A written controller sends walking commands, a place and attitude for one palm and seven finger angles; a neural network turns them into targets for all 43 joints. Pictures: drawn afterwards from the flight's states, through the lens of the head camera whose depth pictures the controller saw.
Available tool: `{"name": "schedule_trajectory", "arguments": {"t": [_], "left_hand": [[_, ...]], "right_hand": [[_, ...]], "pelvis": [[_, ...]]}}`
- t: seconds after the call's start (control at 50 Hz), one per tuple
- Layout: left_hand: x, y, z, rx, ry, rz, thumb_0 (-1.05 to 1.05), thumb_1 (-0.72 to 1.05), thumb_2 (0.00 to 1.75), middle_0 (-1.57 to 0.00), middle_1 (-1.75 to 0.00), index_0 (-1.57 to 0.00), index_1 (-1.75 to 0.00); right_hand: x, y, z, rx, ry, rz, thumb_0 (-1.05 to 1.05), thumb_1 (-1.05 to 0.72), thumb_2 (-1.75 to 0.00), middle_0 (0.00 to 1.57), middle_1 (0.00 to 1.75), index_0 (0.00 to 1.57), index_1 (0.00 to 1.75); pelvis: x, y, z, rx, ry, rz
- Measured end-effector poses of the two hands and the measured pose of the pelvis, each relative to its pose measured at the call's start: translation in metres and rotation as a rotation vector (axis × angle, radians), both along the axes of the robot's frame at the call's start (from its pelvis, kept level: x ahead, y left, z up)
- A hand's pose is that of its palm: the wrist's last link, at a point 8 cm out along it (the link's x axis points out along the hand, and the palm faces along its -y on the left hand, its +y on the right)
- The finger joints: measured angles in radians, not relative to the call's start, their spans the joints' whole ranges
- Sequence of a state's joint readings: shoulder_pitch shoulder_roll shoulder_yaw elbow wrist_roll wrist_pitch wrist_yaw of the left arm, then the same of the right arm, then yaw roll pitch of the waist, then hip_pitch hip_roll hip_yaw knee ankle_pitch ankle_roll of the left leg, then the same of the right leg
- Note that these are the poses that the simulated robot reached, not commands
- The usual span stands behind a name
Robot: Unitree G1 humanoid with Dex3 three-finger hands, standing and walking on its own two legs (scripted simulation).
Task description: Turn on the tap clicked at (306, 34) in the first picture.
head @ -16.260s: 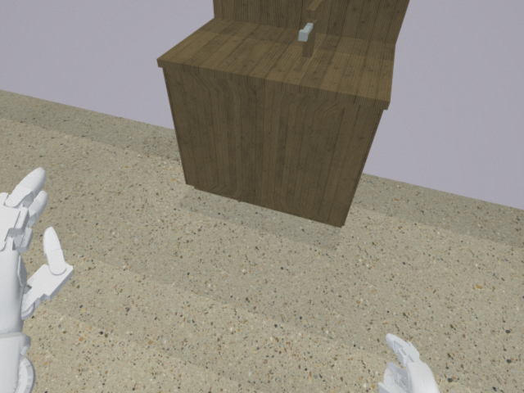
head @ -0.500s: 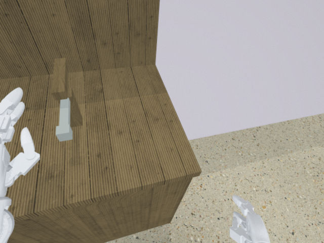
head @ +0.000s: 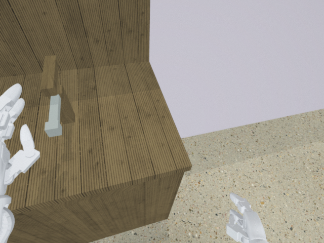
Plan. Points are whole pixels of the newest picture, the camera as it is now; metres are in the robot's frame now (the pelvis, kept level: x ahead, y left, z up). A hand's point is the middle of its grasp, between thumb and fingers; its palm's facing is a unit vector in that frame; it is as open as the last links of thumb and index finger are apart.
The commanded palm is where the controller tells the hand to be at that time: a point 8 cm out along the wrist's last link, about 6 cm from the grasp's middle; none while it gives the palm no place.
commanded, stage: shuffle to correct the standing spot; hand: left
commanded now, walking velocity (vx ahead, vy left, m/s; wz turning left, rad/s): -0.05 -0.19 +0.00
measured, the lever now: (53, 128) +0.33 +0.29 +0.09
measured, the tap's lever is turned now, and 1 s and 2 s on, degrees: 0 0 0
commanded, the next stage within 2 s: come to a stop and stand still in 0.14 s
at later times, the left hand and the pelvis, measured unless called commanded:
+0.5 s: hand (65, 157) +0.23 +0.20 +0.15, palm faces +0.36 -0.85 -0.38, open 7.4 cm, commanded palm +0.17 +0.24 +0.17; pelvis +0.01 -0.04 +0.00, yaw +0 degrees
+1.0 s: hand (13, 139) +0.25 +0.31 +0.15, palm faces +0.38 -0.84 -0.40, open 7.4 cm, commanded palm +0.19 +0.33 +0.17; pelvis +0.03 +0.05 +0.00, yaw +0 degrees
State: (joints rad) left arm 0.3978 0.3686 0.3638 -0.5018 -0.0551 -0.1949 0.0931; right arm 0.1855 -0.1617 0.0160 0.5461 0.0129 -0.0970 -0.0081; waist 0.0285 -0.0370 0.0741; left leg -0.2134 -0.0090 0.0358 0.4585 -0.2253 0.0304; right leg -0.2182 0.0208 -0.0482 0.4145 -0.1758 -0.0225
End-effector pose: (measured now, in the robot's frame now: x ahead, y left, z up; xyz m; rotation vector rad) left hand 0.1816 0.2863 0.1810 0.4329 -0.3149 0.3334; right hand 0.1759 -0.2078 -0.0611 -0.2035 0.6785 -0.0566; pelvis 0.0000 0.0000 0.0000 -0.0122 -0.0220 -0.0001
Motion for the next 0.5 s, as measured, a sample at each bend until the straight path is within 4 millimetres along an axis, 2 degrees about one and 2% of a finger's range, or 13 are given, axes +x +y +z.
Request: {"name": "schedule_trajectory", "arguments": {"t": [0.18, 0.34, 0.42, 0.5], "left_hand": [[-0.007, -0.023, -0.008, -0.005, 0.067, 0.024, 0.02, 0.89, 0.90, -0.21, -0.30, -0.21, -0.31], [-0.001, -0.049, -0.012, -0.029, 0.080, 0.004, 0.02, 0.89, 0.90, -0.21, -0.30, -0.21, -0.31], [0.003, -0.051, -0.013, -0.024, 0.097, 0.010, 0.02, 0.89, 0.90, -0.21, -0.30, -0.21, -0.31], [0.007, -0.042, -0.014, -0.014, 0.110, 0.025, 0.02, 0.89, 0.90, -0.22, -0.30, -0.21, -0.31]], "right_hand": [[-0.012, -0.038, -0.009, -0.013, 0.026, -0.031, 0.01, -0.90, -0.90, 0.21, 0.30, 0.20, 0.30], [-0.019, -0.073, -0.011, -0.044, 0.038, -0.078, 0.02, -0.91, -0.90, 0.20, 0.30, 0.20, 0.30], [-0.022, -0.081, -0.013, -0.053, 0.053, -0.107, 0.02, -0.91, -0.90, 0.20, 0.30, 0.20, 0.30], [-0.022, -0.078, -0.014, -0.064, 0.078, -0.113, 0.02, -0.91, -0.90, 0.20, 0.30, 0.20, 0.30]], "pelvis": [[-0.003, -0.026, -0.002, 0.000, 0.014, -0.006], [-0.003, -0.043, -0.004, -0.006, 0.026, -0.006], [0.003, -0.042, -0.003, -0.014, 0.037, -0.015], [0.009, -0.037, -0.002, -0.015, 0.044, -0.003]]}}
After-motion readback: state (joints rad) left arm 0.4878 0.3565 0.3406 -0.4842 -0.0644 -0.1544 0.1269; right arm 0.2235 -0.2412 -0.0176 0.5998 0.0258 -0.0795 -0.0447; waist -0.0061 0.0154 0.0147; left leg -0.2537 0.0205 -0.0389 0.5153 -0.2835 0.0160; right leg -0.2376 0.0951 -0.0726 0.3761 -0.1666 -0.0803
